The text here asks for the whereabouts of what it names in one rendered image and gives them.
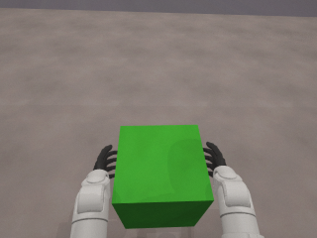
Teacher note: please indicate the robot right forearm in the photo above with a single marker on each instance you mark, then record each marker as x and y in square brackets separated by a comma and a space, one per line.
[235, 204]

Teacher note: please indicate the robot left hand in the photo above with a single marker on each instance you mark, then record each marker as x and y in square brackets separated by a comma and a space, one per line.
[102, 162]

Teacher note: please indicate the robot right hand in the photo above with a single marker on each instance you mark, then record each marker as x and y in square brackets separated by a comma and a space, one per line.
[216, 158]

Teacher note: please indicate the robot left forearm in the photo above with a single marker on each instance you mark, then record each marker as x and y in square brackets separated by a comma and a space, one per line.
[91, 208]

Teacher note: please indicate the carton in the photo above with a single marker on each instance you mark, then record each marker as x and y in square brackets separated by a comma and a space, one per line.
[161, 177]

